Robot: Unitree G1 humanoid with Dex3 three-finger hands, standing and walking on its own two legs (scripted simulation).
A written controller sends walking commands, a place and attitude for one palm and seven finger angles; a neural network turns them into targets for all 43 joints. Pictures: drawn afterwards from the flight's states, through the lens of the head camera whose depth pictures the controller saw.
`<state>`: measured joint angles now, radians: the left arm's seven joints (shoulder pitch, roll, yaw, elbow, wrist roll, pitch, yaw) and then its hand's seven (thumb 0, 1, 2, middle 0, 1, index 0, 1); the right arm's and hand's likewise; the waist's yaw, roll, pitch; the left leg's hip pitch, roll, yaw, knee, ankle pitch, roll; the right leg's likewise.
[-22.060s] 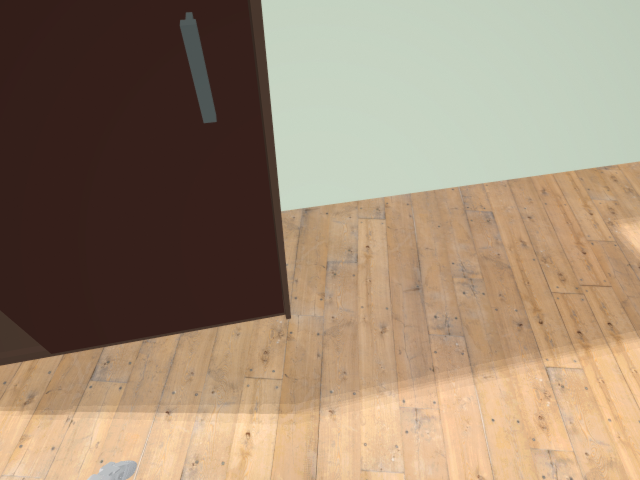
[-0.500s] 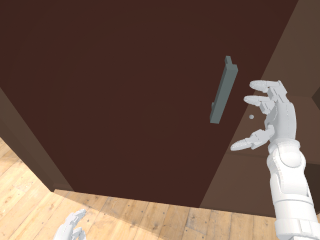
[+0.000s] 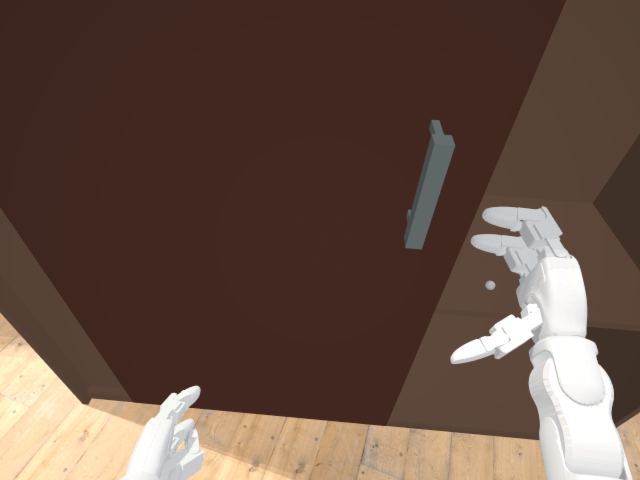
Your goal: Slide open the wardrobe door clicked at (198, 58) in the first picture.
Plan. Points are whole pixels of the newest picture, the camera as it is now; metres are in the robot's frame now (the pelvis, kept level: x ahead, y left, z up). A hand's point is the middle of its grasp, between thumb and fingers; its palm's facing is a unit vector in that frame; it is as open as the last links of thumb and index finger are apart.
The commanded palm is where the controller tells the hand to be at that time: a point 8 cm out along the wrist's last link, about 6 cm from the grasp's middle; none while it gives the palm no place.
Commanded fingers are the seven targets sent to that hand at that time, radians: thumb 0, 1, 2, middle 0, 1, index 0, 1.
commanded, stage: slip the hand off the handle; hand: right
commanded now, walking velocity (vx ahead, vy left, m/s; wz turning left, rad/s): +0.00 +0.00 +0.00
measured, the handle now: (424, 186) +0.44 -0.12 +0.18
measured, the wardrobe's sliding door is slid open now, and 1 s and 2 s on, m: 0.58 0.58 0.58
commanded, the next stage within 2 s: draw the hand back to the body in 0.22 s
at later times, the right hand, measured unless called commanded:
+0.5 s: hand (519, 311) +0.26 -0.19 +0.16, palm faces +0.13 +0.99 -0.03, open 14.7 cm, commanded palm +0.22 -0.24 +0.17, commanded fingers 0.00 0.55 -0.20 0.25 1.15 0.25 1.15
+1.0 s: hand (584, 341) +0.22 -0.24 +0.17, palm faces +0.33 +0.92 -0.22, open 13.9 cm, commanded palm +0.17 -0.27 +0.18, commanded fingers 0.00 0.04 -0.44 0.23 0.85 0.23 0.85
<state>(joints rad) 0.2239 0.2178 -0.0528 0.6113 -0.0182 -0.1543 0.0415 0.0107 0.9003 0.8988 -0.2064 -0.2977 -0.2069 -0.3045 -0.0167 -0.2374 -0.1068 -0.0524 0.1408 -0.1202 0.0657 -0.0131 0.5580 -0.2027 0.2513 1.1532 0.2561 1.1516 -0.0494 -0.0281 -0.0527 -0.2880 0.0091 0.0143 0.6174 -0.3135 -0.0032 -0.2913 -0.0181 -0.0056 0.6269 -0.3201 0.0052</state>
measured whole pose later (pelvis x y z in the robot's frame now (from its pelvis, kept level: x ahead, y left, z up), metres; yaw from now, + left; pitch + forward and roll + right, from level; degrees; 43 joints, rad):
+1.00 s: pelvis +0.00 -0.01 +0.01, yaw -1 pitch -4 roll +1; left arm 0.19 0.21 -0.07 0.63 0.01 -0.20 0.08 0.01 0.90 0.90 -0.21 -0.30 -0.21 -0.30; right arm 0.28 -0.31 -0.22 -0.37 0.12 0.04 -0.04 -0.01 0.36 -0.30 0.24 1.04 0.25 1.04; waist -0.08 -0.03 -0.01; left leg -0.16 0.01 0.03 0.51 -0.27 -0.01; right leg -0.19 -0.01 0.01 0.55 -0.29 0.00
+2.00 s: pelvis +0.02 -0.01 +0.02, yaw +0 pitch -5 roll +1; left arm 0.20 0.21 -0.03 0.66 0.02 -0.15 0.09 0.01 0.90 0.90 -0.21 -0.30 -0.21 -0.30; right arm 0.43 -0.34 -0.33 -0.39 0.07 -0.07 -0.10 0.01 -0.88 -0.90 0.21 0.31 0.21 0.30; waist -0.09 -0.04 0.01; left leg -0.08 0.01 0.01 0.40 -0.23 -0.02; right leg -0.09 -0.01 -0.02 0.44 -0.26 -0.01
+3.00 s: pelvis -0.13 -0.02 -0.01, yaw -3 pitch -2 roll +1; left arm 0.24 0.22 0.01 0.60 0.02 -0.16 0.07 0.01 0.90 0.90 -0.21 -0.30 -0.21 -0.30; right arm 0.43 -0.40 -0.47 -0.48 -0.01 -0.32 -0.14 0.01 -0.88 -0.90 0.21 0.30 0.21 0.30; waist -0.01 0.03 0.06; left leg -0.46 -0.01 -0.08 0.61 -0.16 -0.03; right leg -0.51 0.01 -0.03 0.70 -0.36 -0.06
